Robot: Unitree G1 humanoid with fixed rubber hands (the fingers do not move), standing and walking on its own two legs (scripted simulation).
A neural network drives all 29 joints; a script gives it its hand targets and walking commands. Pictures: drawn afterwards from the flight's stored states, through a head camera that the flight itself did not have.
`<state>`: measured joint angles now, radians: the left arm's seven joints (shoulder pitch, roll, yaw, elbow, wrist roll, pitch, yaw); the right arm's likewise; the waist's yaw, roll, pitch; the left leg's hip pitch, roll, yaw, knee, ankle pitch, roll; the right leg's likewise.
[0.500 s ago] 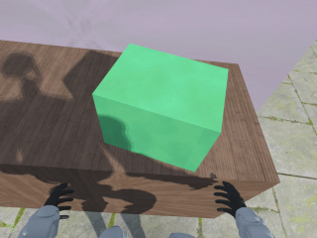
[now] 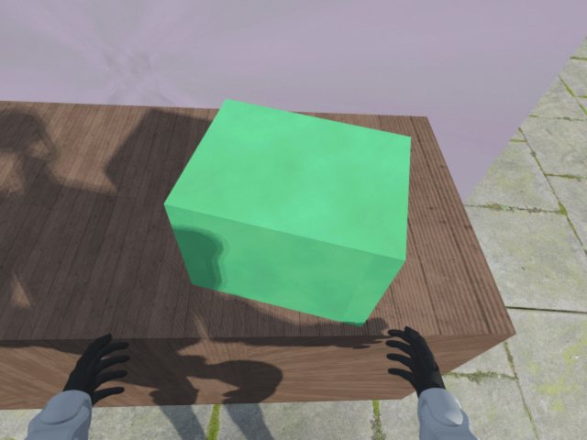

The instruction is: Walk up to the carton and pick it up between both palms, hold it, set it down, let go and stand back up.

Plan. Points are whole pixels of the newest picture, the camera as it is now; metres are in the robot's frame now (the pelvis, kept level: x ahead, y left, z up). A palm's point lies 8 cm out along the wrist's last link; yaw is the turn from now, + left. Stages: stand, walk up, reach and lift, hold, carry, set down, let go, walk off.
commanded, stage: reach and lift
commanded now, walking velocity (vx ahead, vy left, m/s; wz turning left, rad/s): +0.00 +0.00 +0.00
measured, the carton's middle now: (295, 214) +0.46 -0.01 -0.01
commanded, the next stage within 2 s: none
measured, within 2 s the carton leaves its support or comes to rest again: neither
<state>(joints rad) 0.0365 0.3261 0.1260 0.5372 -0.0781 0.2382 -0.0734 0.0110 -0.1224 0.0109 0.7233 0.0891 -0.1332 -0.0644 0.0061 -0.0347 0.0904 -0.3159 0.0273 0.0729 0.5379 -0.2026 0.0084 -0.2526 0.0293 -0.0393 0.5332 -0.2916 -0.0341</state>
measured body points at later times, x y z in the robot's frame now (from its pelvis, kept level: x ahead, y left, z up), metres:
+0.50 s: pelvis +0.00 +0.03 +0.01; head +0.00 +0.04 +0.46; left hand +0.18 +0.27 -0.07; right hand +0.17 -0.21 -0.06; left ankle +0.03 +0.11 -0.73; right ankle -0.01 -0.10 -0.73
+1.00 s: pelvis +0.00 +0.02 +0.01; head +0.00 +0.04 +0.45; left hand +0.17 +0.29 -0.05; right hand +0.17 -0.21 -0.04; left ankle +0.03 +0.11 -0.73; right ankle -0.01 -0.10 -0.73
